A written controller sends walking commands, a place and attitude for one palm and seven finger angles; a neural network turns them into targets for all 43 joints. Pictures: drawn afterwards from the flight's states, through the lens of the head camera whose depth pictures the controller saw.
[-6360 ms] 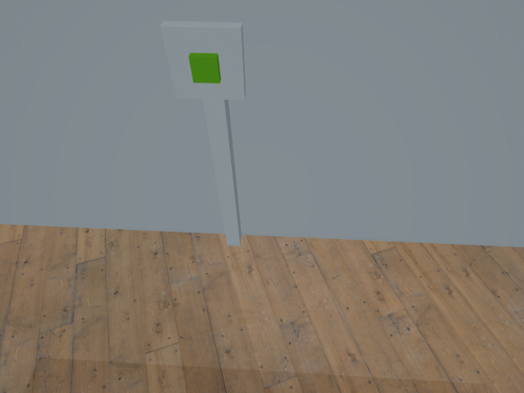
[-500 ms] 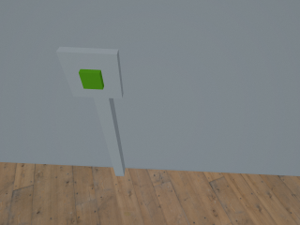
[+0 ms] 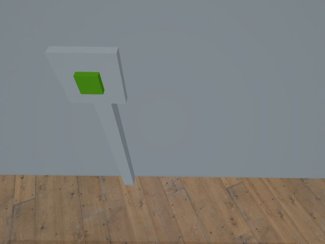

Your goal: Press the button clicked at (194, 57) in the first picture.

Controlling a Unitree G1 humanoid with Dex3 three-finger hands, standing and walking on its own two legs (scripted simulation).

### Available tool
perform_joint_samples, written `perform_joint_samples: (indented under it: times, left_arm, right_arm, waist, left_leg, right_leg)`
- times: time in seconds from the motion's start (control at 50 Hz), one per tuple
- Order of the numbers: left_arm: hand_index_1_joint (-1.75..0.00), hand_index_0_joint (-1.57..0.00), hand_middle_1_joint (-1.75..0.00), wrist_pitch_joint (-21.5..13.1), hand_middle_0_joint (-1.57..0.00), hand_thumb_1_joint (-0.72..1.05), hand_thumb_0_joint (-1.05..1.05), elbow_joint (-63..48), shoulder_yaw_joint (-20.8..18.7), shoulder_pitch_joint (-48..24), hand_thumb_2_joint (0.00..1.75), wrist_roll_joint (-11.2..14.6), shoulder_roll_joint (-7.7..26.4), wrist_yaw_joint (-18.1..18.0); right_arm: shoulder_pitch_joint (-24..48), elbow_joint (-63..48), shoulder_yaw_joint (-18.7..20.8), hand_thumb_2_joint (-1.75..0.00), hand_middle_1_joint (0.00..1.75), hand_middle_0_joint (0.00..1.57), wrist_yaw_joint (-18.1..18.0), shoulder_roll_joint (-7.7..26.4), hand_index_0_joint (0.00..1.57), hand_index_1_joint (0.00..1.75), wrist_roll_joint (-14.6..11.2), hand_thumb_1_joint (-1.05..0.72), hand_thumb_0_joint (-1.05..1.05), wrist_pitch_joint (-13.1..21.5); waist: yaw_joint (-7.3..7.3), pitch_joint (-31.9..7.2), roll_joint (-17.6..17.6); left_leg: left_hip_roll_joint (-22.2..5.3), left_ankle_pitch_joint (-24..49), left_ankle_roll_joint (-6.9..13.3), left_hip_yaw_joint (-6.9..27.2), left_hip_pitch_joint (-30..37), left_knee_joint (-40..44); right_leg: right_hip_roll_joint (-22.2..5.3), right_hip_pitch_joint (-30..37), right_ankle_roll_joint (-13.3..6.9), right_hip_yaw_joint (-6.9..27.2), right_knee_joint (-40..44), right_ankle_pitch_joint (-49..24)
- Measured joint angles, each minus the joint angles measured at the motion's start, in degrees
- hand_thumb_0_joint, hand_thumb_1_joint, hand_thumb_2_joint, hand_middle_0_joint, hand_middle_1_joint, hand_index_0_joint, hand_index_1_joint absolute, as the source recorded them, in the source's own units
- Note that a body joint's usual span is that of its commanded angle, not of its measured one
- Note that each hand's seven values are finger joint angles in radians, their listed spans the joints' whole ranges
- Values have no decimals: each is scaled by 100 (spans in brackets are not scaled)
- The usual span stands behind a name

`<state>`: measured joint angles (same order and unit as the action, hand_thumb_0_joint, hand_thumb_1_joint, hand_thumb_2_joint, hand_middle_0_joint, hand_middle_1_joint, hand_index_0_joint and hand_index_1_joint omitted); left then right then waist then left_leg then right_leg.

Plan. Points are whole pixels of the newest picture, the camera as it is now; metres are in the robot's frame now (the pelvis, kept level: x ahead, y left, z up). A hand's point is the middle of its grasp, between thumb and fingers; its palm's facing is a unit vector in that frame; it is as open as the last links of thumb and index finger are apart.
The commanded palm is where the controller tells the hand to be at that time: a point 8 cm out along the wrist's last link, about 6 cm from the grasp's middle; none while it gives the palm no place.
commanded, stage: come to a stop and stand still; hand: left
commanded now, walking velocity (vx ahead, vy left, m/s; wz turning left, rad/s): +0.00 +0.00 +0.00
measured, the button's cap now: (90, 82) +0.50 +0.24 +0.11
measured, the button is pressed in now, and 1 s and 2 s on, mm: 0 0 0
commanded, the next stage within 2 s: look again from close up in 0.98 s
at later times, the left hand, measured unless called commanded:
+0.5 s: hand out of the picture +0.01 +0.16 -0.16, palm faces -0.01 -0.97 -0.25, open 7.3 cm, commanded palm none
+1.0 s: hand out of the picture +0.01 +0.14 -0.17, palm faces +0.02 -0.98 -0.21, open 7.3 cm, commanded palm none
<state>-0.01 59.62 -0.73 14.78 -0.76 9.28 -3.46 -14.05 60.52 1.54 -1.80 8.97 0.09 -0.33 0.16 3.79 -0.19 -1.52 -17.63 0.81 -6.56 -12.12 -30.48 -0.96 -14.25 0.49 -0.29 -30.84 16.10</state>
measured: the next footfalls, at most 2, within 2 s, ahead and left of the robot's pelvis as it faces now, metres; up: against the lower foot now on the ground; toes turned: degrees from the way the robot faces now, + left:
none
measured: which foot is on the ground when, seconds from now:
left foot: down 0.00-1.00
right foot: down 0.00-1.00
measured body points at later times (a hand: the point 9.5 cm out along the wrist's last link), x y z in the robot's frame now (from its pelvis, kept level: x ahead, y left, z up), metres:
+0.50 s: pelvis -0.02 -0.02 +0.00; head -0.01 -0.05 +0.45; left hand +0.01 +0.21 -0.14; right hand -0.02 -0.25 -0.17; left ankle -0.02 +0.10 -0.73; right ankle +0.00 -0.12 -0.73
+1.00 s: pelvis +0.01 -0.04 +0.01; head +0.03 -0.05 +0.45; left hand +0.01 +0.19 -0.15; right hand +0.01 -0.25 -0.16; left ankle -0.02 +0.10 -0.73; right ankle +0.00 -0.12 -0.73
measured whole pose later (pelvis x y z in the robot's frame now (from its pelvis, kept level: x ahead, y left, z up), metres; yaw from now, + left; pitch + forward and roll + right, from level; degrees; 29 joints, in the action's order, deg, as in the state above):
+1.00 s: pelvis +0.01 -0.04 +0.01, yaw +0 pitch +0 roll +1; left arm -1.0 64.9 0.7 14.7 -0.5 8.8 -1.8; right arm -15.2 64.5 -0.4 -1.6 8.5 0.8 0.6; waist -0.1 2.2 -0.7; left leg -3.5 -15.2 -2.1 -5.4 -8.9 -24.6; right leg 1.3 -11.9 -2.6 -1.6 -27.4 15.3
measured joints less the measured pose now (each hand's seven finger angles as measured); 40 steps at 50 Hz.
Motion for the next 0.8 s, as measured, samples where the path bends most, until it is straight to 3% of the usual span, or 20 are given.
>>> perform_joint_samples:
  times: [0.12, 0.32, 0.6, 0.8]
  left_arm:
    - [-30, -20, -30, 54, -20, 92, 0, -162, 80, -115, 90, 1, 85, 67]
    - [-30, -20, -30, 19, -20, 91, 0, -171, 186, -55, 90, 9, 62, 181]
    - [-30, -20, -30, -47, -20, 92, 0, 286, 191, 25, 90, 45, -36, 201]
    - [-30, -20, -30, -77, -20, 92, 1, 520, 175, 0, 90, 41, -65, 175]
  right_arm:
    - [-66, -445, -19, -89, 30, 20, 89, 206, 20, 30, 68, -92, 1, 17]
    - [-135, -429, -133, -89, 30, 20, 168, 300, 20, 30, 104, -92, 1, -2]
    - [-484, 228, -211, -89, 30, 20, 112, 161, 20, 30, 75, -91, 1, 38]
    - [-348, 424, -217, -89, 30, 20, 58, 3, 20, 30, 59, -91, 1, 76]
  waist:
    - [36, -194, -202]
    - [46, -356, -330]
    - [49, -142, -167]
    - [22, -114, -78]
  left_leg:
    - [28, -40, 49, -18, -106, -198]
    - [60, 318, -25, -71, 31, 302]
    - [-76, 403, -185, 35, 131, 546]
    - [-161, 326, -262, 84, 253, 578]
  right_leg:
    - [-35, -154, -16, 25, -286, 57]
    - [-36, -159, -80, 74, -57, -157]
    - [107, -28, -226, -44, 203, -212]
    - [193, 130, -291, -97, 293, -151]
